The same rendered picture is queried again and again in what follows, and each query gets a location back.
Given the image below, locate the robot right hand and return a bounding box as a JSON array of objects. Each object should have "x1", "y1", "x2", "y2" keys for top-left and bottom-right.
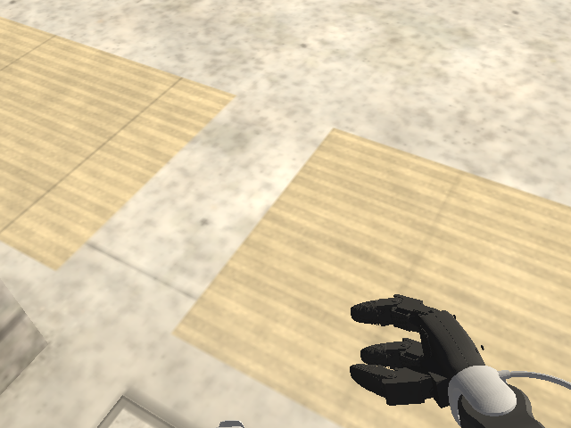
[{"x1": 350, "y1": 294, "x2": 485, "y2": 408}]

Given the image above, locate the robot right forearm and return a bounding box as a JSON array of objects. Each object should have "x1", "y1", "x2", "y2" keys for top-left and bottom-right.
[{"x1": 448, "y1": 366, "x2": 545, "y2": 428}]

